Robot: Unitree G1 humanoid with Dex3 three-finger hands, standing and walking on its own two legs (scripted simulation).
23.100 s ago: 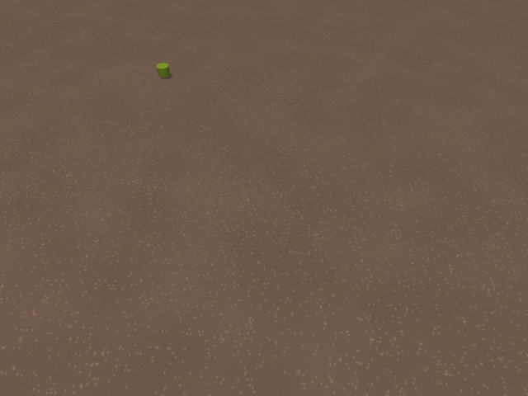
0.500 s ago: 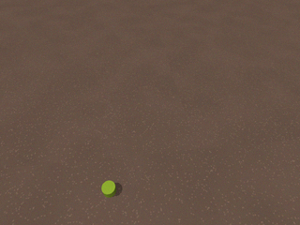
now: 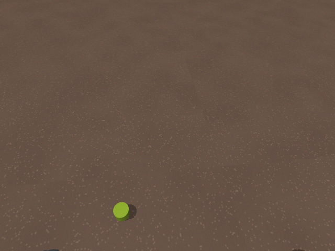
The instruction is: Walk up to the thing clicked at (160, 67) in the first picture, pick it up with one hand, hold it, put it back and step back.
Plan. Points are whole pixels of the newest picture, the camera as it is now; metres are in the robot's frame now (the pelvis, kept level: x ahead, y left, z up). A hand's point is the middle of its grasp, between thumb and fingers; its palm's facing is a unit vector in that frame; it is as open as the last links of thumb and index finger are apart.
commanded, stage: walk up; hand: left
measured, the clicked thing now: (121, 211) +0.43 +0.24 -0.75
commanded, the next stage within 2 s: stand in 0.70 s
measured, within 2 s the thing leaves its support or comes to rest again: neither
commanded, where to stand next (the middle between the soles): +0.05 -0.01 m, yaw +0 degrees
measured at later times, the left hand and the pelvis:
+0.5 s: hand out of the picture +0.07 +0.26 -0.15, palm faces +0.02 -0.93 -0.35, open 7.4 cm; pelvis -0.01 +0.00 +0.00, yaw +1 degrees
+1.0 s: hand out of the picture +0.05 +0.25 -0.15, palm faces -0.01 -0.94 -0.33, open 7.4 cm; pelvis -0.03 +0.00 +0.00, yaw +0 degrees
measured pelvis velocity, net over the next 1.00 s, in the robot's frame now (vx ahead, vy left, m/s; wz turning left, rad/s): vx -0.03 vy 0.00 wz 0.00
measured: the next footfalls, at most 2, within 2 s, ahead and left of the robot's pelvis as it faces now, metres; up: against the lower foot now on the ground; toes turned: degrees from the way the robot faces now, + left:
left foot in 2.00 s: -0.07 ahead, +0.14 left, +0.00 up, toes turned -1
